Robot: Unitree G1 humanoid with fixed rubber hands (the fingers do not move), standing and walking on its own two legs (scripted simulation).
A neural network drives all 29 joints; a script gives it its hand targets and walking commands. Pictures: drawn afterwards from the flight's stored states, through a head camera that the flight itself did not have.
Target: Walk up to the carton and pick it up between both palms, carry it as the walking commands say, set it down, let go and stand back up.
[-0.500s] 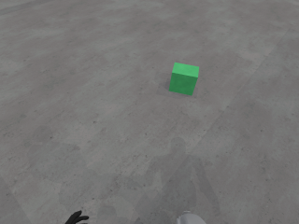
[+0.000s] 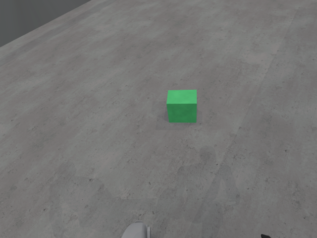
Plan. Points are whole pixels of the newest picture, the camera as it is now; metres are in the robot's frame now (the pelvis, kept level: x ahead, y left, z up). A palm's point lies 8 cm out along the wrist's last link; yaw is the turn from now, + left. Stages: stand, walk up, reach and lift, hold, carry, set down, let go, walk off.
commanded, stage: walk up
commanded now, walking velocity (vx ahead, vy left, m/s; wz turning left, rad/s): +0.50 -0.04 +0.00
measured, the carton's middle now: (182, 106) +1.17 -0.02 -0.67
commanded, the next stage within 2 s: none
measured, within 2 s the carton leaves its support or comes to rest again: neither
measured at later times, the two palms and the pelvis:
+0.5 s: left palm (101, 169) +0.37 +0.28 -0.13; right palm (260, 184) +0.31 -0.23 -0.10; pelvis +0.28 +0.04 +0.00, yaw +1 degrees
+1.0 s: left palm (121, 140) +0.48 +0.22 -0.12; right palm (249, 113) +0.60 -0.29 -0.14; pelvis +0.51 -0.04 +0.00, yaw +1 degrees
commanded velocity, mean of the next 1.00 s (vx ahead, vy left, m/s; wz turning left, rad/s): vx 0.47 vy -0.10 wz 0.00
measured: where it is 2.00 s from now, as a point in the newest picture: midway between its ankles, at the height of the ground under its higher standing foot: (189, 168)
